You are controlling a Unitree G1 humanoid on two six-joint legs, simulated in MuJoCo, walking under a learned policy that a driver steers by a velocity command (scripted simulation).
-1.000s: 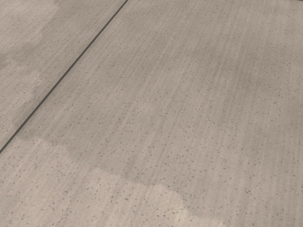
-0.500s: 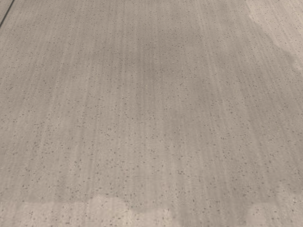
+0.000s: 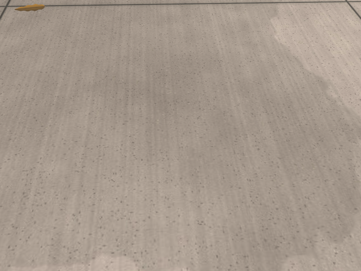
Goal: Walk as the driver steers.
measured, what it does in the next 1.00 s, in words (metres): shifts its weight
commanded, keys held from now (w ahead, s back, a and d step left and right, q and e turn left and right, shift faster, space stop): no key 0.74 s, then w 0.26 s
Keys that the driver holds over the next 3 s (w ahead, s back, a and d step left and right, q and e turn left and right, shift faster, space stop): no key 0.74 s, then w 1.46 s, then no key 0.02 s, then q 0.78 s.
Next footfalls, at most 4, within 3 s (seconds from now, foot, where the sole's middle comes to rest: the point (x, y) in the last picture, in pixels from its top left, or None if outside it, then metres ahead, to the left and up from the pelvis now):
1.48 left None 0.48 0.07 -0.77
2.04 right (211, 204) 0.80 -0.10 -0.77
2.52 left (174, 163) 1.00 0.06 -0.77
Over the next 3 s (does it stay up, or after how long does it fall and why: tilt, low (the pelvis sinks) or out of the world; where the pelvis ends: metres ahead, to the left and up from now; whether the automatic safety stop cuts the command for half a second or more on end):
stays up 0.90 -0.03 0.00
